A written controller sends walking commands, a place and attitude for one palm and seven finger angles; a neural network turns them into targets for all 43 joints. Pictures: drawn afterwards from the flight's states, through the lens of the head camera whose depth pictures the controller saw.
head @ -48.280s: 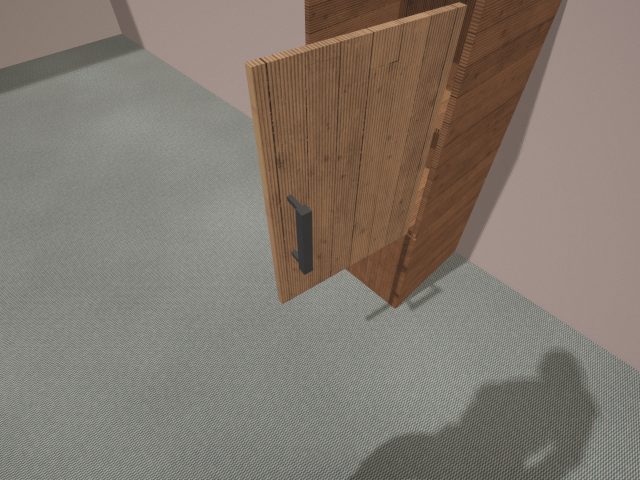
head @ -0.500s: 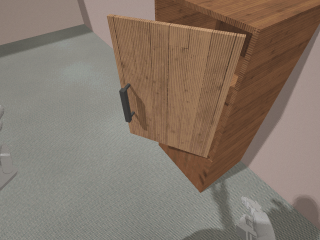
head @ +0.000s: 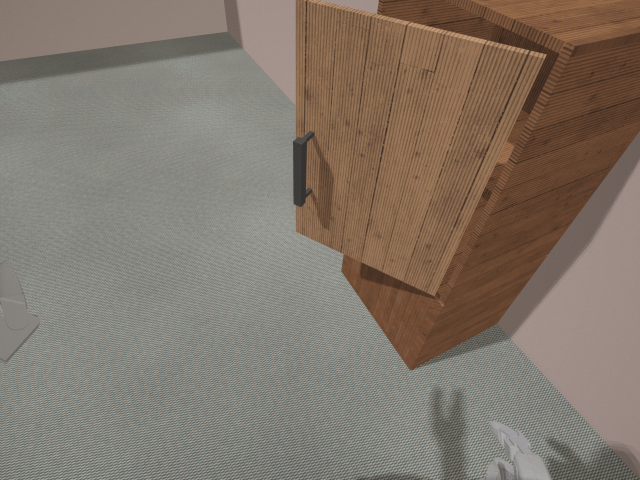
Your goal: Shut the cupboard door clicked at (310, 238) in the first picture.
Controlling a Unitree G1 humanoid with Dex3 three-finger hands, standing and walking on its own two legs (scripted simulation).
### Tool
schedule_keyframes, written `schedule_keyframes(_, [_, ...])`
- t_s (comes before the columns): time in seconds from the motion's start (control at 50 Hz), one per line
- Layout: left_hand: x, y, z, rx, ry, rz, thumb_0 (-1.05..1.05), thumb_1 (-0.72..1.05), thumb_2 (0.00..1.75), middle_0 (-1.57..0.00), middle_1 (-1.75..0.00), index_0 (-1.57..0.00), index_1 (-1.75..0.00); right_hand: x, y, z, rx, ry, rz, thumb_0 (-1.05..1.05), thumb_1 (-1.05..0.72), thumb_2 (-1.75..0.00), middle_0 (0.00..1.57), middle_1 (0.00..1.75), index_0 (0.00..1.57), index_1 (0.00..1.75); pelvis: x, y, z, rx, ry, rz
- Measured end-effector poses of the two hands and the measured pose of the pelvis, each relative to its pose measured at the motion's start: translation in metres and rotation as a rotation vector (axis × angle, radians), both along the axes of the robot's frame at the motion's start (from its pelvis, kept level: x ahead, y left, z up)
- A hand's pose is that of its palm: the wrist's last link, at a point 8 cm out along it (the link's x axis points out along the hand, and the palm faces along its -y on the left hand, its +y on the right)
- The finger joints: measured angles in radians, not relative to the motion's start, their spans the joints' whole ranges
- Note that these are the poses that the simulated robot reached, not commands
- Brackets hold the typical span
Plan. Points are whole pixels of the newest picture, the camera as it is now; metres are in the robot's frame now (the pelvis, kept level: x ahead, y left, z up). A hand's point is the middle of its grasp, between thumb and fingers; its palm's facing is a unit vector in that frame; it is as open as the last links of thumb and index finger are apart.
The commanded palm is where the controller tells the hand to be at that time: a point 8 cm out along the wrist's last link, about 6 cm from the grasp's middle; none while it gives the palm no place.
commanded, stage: step back with the hand held close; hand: left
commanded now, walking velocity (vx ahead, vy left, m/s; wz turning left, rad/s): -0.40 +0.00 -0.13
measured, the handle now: (304, 169) +0.77 +0.09 -0.07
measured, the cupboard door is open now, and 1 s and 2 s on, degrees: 32 32 32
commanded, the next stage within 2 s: stop stepping back and stand still in 0.14 s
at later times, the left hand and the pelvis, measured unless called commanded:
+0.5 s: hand out of the picture +0.12 +0.28 +0.19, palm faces +0.38 -0.79 -0.48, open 7.4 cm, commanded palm +0.07 +0.31 +0.19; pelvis -0.10 +0.02 +0.01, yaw -5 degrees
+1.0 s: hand out of the picture +0.08 +0.28 +0.19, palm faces +0.37 -0.84 -0.40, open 7.4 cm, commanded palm +0.01 +0.31 +0.19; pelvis -0.17 +0.04 +0.02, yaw -8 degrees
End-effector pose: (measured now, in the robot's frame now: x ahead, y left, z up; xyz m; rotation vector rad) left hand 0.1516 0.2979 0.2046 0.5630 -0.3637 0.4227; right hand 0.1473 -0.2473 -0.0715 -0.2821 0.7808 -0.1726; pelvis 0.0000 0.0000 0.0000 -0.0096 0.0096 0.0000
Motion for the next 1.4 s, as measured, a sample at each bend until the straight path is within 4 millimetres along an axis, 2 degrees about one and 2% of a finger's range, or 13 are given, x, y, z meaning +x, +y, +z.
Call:
schedule_keyframes(0.14, [-0.014,0.014,-0.007,0.001,0.040,0.012,0.01,0.89,0.90,-0.21,-0.30,-0.21,-0.31,-0.029,0.021,-0.001,0.058,-0.047,-0.018,0.01,-0.90,-0.90,0.21,0.30,0.20,0.30,-0.036,0.002,0.001,-0.037,0.006,-0.028])
schedule_keyframes(0.22, [-0.027,-0.004,-0.008,0.020,0.024,-0.053,0.02,0.89,0.90,-0.21,-0.30,-0.20,-0.31,-0.046,0.021,-0.004,0.077,-0.072,-0.009,0.01,-0.90,-0.90,0.21,0.30,0.20,0.30,-0.054,-0.004,-0.007,-0.021,0.042,-0.085])
schedule_keyframes(0.32, [-0.034,-0.026,-0.002,-0.010,-0.008,-0.182,0.01,0.89,0.90,-0.21,-0.30,-0.21,-0.31,-0.082,0.012,0.000,0.050,-0.035,-0.062,0.01,-0.90,-0.90,0.21,0.30,0.20,0.30,-0.076,0.002,0.000,-0.018,0.018,-0.085])
schedule_keyframes(0.42, [-0.051,-0.006,0.007,0.039,0.015,-0.199,0.01,0.89,0.90,-0.22,-0.30,-0.21,-0.31,-0.121,0.004,0.015,0.000,-0.058,-0.157,0.01,-0.90,-0.90,0.21,0.30,0.20,0.30,-0.086,0.015,0.005,-0.024,-0.003,-0.086])
schedule_keyframes(0.54, [-0.080,0.032,0.004,-0.006,0.072,-0.037,0.01,0.89,0.90,-0.22,-0.30,-0.21,-0.31,-0.158,0.010,0.024,-0.009,-0.052,-0.170,0.01,-0.90,-0.90,0.20,0.30,0.20,0.30,-0.106,0.020,0.018,-0.028,-0.009,-0.075])
schedule_keyframes(0.66, [-0.117,0.011,-0.009,-0.102,0.095,-0.055,0.02,0.89,0.90,-0.21,-0.30,-0.20,-0.30,-0.180,0.019,0.014,0.007,-0.026,-0.083,0.01,-0.90,-0.90,0.20,0.30,0.20,0.30,-0.142,0.023,0.016,-0.016,-0.034,-0.056])
schedule_keyframes(0.76, [-0.141,0.007,-0.008,-0.100,0.061,-0.105,0.01,0.89,0.90,-0.22,-0.30,-0.21,-0.31,-0.196,0.024,0.009,0.004,-0.002,-0.101,0.01,-0.90,-0.90,0.21,0.30,0.20,0.30,-0.151,0.029,0.012,0.000,-0.038,-0.098])
schedule_keyframes(0.86, [-0.130,0.034,-0.003,-0.082,-0.054,-0.063,0.01,0.89,0.90,-0.22,-0.30,-0.21,-0.31,-0.206,0.033,0.007,-0.023,-0.034,-0.124,0.01,-0.90,-0.90,0.21,0.30,0.20,0.30,-0.161,0.040,0.003,-0.013,-0.027,-0.106])
schedule_keyframes(0.92, [-0.118,0.039,0.000,-0.078,-0.041,-0.052,0.01,0.89,0.90,-0.21,-0.30,-0.21,-0.31,-0.216,0.043,0.009,0.019,-0.050,-0.136,0.01,-0.90,-0.90,0.21,0.30,0.20,0.30,-0.170,0.041,0.008,-0.007,-0.043,-0.121])
schedule_keyframes(1.04, [-0.114,0.008,-0.005,-0.044,0.094,-0.147,0.01,0.90,0.90,-0.21,-0.30,-0.20,-0.30,-0.234,0.050,0.009,0.099,-0.020,-0.163,0.01,-0.90,-0.90,0.21,0.30,0.20,0.30,-0.168,0.031,0.018,-0.021,-0.019,-0.151])
schedule_keyframes(1.16, [-0.111,-0.014,-0.013,-0.003,0.140,-0.169,0.01,0.89,0.90,-0.22,-0.30,-0.21,-0.31,-0.237,0.026,-0.013,0.082,0.086,-0.160,0.01,-0.90,-0.90,0.21,0.30,0.20,0.30,-0.164,0.017,0.009,-0.009,-0.001,-0.148])
schedule_keyframes(1.3, [-0.098,-0.002,-0.006,-0.002,0.110,-0.121,0.01,0.89,0.90,-0.22,-0.30,-0.21,-0.31,-0.218,0.000,-0.003,0.017,0.080,-0.196,0.01,-0.90,-0.90,0.21,0.30,0.20,0.30,-0.143,0.021,0.011,0.001,-0.018,-0.147])
schedule_keyframes(1.4, [-0.080,0.005,-0.010,-0.026,0.104,-0.124,0.01,0.89,0.90,-0.22,-0.30,-0.21,-0.31,-0.187,0.001,0.006,0.001,0.018,-0.212,0.01,-0.91,-0.90,0.20,0.30,0.20,0.30,-0.129,0.027,0.011,0.005,-0.018,-0.158])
